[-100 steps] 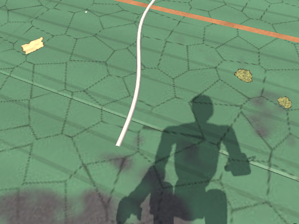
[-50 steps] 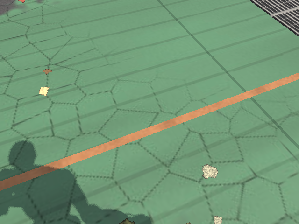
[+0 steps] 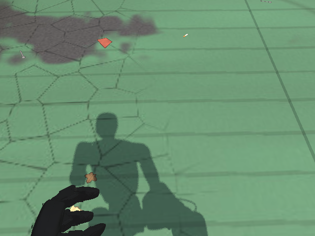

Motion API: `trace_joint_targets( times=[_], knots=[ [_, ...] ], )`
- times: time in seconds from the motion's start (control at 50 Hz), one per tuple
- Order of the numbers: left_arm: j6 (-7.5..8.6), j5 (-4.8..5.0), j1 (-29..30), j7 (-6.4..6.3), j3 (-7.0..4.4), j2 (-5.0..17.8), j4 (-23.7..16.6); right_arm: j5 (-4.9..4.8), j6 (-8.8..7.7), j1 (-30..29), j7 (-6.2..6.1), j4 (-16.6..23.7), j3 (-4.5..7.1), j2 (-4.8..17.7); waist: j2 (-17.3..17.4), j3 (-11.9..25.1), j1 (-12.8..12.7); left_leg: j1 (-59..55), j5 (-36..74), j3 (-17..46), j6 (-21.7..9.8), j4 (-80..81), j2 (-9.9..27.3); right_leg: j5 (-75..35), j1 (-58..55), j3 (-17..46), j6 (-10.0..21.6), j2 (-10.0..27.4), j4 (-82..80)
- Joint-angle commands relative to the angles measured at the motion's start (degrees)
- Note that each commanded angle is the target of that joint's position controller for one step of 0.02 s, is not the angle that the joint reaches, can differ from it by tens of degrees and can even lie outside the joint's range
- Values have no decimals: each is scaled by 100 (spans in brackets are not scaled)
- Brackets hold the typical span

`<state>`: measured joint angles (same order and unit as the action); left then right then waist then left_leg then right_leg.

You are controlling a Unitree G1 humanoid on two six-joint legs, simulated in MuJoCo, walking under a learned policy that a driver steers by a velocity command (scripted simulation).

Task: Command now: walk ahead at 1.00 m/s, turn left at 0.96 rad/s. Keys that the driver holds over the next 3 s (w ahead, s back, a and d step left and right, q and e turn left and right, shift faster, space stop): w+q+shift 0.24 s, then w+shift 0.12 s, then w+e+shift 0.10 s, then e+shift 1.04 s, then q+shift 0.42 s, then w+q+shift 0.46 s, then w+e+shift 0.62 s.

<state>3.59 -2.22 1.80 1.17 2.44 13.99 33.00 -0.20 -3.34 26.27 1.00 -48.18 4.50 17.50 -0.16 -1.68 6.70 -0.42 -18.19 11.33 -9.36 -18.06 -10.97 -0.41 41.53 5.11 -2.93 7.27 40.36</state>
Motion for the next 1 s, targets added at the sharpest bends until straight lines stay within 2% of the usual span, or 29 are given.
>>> trace_joint_targets(
  times=[0.02,0.06,0.08,0.1,0.12,0.14,0.16,0.18,0.2,0.24,0.28,0.36,0.44,0.48,0.52,0.54,0.56,0.58,0.6,0.62,0.64,0.68,0.74,0.8,0.88,0.94,0.96,0.98,1.0],
  knots=[
    [85,76,474,-25,-165,569,-472,-2,-81,-141,-38,391,306,1055,311,-43,-116,985,3024,1129,-361,304,1142,-481,-1590,-426,93,-543,-871],
    [117,86,-272,-113,-324,933,-263,39,-88,-363,-72,473,352,1249,347,449,-497,667,4223,1229,-101,-606,1150,153,-2655,-352,184,-821,-1109],
    [144,116,-1198,-187,-461,1212,-42,79,-100,-578,-49,512,384,1452,285,996,-1053,707,4633,1132,23,-1690,1056,708,-3618,-381,249,-860,-1047],
    [165,81,-2500,-298,-602,1476,255,111,-157,-925,-22,604,347,1336,207,1559,-1764,1446,4165,939,131,-3178,850,1253,-5048,-185,346,-490,-827],
    [186,-92,-3656,-409,-718,1802,462,162,-224,-1021,-48,810,83,367,-965,2207,-1970,2548,263,465,79,-5181,481,3339,-6307,1320,379,975,-972],
    [156,-223,-2766,-343,-822,2258,328,-199,-191,-105,-23,1200,-101,6,-2940,2721,-936,4135,-1207,-152,240,-6382,174,4748,-6744,5059,1013,2221,-2601],
    [107,-167,-1966,-295,-759,1494,115,30,-48,-562,-94,905,-82,553,-1383,1709,-1009,4633,-412,-320,195,-6627,776,5658,-5822,4630,1128,1842,-2767],
    [78,-98,-1702,-270,-643,1052,131,147,14,-1007,-27,939,-26,739,-660,1055,-1029,4587,71,-521,250,-6305,1009,4706,-5084,3333,1057,1537,-2600],
    [72,-123,-1753,-242,-602,865,295,186,70,-1221,54,943,-20,728,-113,662,-992,4421,231,-585,315,-6094,1203,3451,-4500,2414,987,1295,-2583],
    [154,-48,-2147,-236,-560,743,731,265,217,-1491,237,1157,-102,422,-372,216,-856,4368,273,-590,381,-5859,1504,2287,-3888,1198,809,974,-2717],
    [290,61,-2394,-127,-514,562,1019,276,298,-1743,311,1375,-213,170,-445,59,-740,4537,414,-547,388,-5722,1582,1451,-3696,636,772,862,-2896],
    [436,30,-2303,-35,-533,759,1183,250,273,-2331,347,1674,-322,230,-361,-349,-547,4503,1360,-602,426,-4428,1387,168,-3260,-576,841,591,-3441],
    [362,127,-2942,-42,-540,1024,1571,251,120,-3294,458,1866,-466,179,-113,-767,-803,3295,1777,-1624,235,-2311,1075,-1367,-3267,-1057,977,480,-4143],
    [301,148,-3081,-67,-567,1326,1748,313,43,-3124,366,1747,-471,210,-336,-494,-631,2617,1496,-1870,132,-1890,795,-4250,-3975,-1050,1025,502,-3355],
    [229,200,-3009,-148,-595,1577,1847,444,-89,-1506,186,1208,-344,460,-630,497,152,785,1560,-1555,57,-1303,595,-5542,-4074,-923,828,459,-1072],
    [239,296,-2905,-164,-566,1478,1798,563,-154,-624,68,926,-236,733,-704,1022,591,-658,2382,-1092,18,-1053,1173,-4213,-3176,-917,697,198,449],
    [228,264,-3197,-132,-438,689,1571,630,-187,-269,-39,812,-138,1257,532,1939,201,-2155,5020,404,-39,-1683,3059,2050,-1892,-961,637,-612,2618],
    [116,595,-3930,-252,-450,638,1526,461,-153,-240,-40,977,-21,1375,1039,3481,-53,-3301,6958,2155,-895,-1838,4349,3594,-852,-123,609,-1019,4571],
    [45,414,-3055,-291,-584,1046,1401,221,-70,-480,-75,1007,-20,1062,84,3064,37,-2398,6977,1130,-639,-1674,3760,2827,-744,16,633,-642,4307],
    [44,407,-2717,-254,-562,831,1279,177,-100,-840,-66,913,-134,700,383,1956,-187,-1556,6360,539,-427,-1298,3474,2560,-426,-125,600,-511,3814],
    [-5,313,-2659,-228,-558,682,1360,199,-111,-1029,-86,817,-204,374,267,1130,-393,-737,5799,90,-172,-907,3168,2419,-358,-236,517,-371,3408],
    [-269,149,-2825,-128,-600,471,1437,124,-117,-1193,-192,760,-253,170,513,545,-715,522,5450,-602,-81,-322,2961,2243,-895,-359,328,-327,3170],
    [-461,101,-2629,-56,-627,195,1222,50,-197,-1472,-212,733,-189,233,615,487,-1059,1048,5117,-1306,-130,26,2933,1813,-944,-523,274,-300,2669],
    [-471,89,-2068,80,-566,83,909,38,-212,-1889,-240,733,-203,118,855,245,-1142,1561,4336,-2292,138,65,2465,364,-1436,-816,412,-312,944],
    [-539,26,-1911,221,-639,354,789,-49,-185,-1698,-235,707,-42,419,590,374,-1083,1246,4048,-2556,411,-683,2695,-88,-2179,-1220,682,-598,-7],
    [-493,-47,-2553,104,-807,678,834,-132,24,-1589,-201,750,60,610,339,613,-1363,1117,4178,-2640,673,-2681,2731,599,-2947,-1343,1085,-1056,-550],
    [-415,-77,-2986,5,-912,934,947,-90,102,-1482,-162,779,55,609,-185,698,-1573,1680,2667,-2603,919,-4107,2410,-298,-3620,-794,1295,-921,-1034],
    [-423,63,-2513,-88,-1019,1604,819,112,200,-1000,-93,911,-31,148,-1359,379,-870,3032,-2206,-2538,1236,-5908,1379,-4497,-3820,1237,1706,370,-769],
    [-447,285,-2539,-25,-1165,2103,518,223,355,-461,-143,1139,-86,175,-1495,1754,-844,3637,-2451,-1139,1436,-6687,872,-3818,-4635,3456,2776,1182,-1709]
  ],
)
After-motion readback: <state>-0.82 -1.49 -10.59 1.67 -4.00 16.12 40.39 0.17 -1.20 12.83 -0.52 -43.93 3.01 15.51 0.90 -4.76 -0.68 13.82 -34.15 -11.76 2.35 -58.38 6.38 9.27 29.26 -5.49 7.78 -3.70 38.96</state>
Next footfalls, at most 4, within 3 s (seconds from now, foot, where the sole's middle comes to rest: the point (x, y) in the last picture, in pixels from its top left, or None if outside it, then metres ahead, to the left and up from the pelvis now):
0.10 right None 0.32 -0.17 -0.77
0.54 left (110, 203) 0.63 0.16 -0.77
0.96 right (140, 151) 0.88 0.01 -0.77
1.50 left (108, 150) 0.90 0.17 -0.77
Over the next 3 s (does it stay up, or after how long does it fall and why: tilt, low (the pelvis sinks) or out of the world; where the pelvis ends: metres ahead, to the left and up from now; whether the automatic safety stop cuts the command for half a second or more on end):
stays up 1.51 0.26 -0.02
